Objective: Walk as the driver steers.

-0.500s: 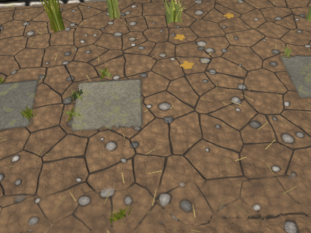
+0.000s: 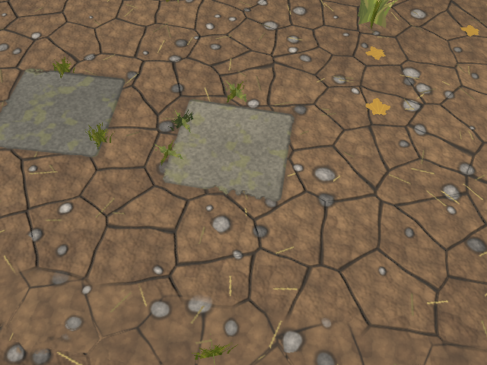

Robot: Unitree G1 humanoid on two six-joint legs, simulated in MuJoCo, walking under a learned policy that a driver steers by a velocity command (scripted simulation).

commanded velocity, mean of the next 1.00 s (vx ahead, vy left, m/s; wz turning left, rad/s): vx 0.04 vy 0.00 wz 0.24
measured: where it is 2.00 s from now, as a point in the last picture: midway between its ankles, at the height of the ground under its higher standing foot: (226, 314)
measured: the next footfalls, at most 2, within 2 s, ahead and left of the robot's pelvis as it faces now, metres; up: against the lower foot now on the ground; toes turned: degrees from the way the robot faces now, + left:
right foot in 0.26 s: +0.11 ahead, -0.16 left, +0.00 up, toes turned +13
left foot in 0.58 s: +0.03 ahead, +0.09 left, +0.00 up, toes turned +10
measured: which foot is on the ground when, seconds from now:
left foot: down 0.00-0.26, up 0.28-0.56, down 0.58-1.00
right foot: up 0.00-0.24, down 0.26-1.00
